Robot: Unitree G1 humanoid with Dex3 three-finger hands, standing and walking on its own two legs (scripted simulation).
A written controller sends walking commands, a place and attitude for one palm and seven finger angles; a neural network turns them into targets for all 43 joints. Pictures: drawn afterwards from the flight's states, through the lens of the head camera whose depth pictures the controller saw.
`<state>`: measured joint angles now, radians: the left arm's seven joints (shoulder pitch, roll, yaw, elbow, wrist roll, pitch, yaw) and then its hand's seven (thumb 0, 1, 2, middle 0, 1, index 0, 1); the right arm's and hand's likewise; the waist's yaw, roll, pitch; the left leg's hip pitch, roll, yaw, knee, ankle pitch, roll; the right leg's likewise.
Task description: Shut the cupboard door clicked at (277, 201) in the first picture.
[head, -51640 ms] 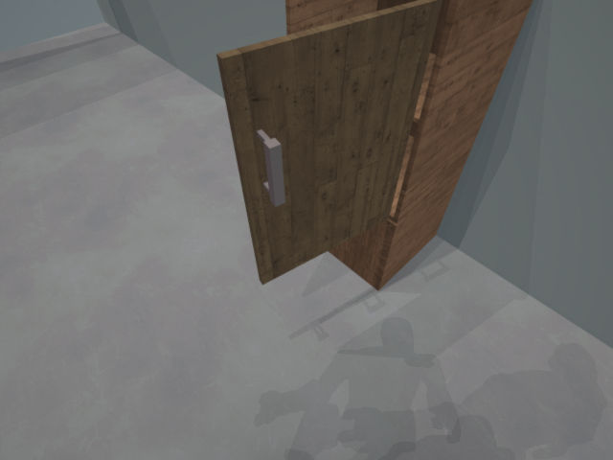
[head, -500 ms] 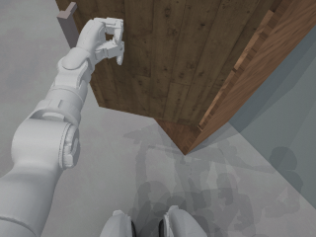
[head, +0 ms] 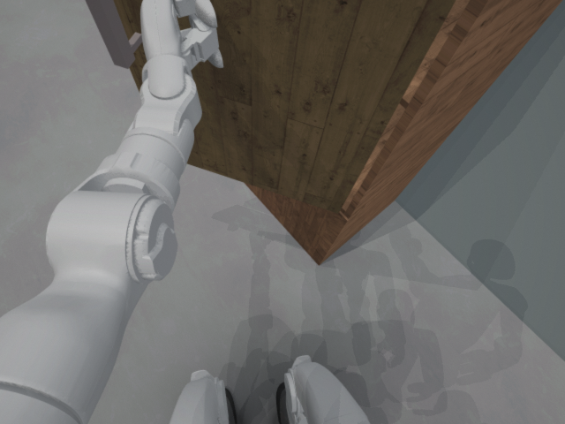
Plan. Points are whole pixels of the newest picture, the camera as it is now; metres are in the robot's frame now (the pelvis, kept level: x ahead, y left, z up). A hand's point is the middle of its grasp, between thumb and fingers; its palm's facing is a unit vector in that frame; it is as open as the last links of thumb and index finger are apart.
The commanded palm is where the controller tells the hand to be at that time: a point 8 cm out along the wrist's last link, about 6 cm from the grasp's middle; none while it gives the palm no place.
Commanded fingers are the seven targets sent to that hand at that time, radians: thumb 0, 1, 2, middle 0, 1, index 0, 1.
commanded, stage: pull the fist back off the door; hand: left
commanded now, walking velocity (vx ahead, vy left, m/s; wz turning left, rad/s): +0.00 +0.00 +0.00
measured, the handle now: (114, 8) +0.65 +0.11 +0.13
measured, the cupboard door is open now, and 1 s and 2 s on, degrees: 31 31 31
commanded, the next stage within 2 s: draw the hand back to the body in 0.68 s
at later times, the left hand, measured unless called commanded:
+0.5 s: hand (211, 84) +0.51 +0.01 +0.13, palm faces -0.05 -1.00 +0.00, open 3.1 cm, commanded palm +0.48 +0.06 +0.14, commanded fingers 0.00 0.90 0.90 -1.30 -1.50 -1.30 -1.50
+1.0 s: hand (186, 103) +0.47 +0.03 +0.15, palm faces -0.04 -1.00 -0.02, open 3.1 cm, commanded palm +0.41 +0.10 +0.16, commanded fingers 0.00 0.90 0.90 -1.30 -1.50 -1.30 -1.50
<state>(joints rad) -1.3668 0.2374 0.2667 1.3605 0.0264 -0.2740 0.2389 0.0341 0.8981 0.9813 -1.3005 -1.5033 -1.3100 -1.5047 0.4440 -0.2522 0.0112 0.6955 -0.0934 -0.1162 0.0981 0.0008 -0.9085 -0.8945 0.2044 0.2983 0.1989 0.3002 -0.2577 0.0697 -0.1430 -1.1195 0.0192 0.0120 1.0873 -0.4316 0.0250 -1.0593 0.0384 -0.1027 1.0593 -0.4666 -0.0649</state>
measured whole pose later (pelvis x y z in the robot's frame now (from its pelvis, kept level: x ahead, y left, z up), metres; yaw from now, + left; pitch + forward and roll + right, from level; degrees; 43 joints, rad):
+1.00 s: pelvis +0.02 +0.00 +0.05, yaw -2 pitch +13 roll +1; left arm -0.67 0.07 0.12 0.85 -0.07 -0.36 0.13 0.01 0.89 0.90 -1.30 -1.50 -1.30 -1.50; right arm 0.38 -0.24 -0.01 0.63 0.00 0.03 0.07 0.00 -0.91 -0.89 0.20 0.30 0.20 0.30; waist -0.09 0.05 -0.12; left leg -0.66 0.01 0.09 0.81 -0.38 0.02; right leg -0.65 0.04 -0.02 0.84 -0.42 -0.06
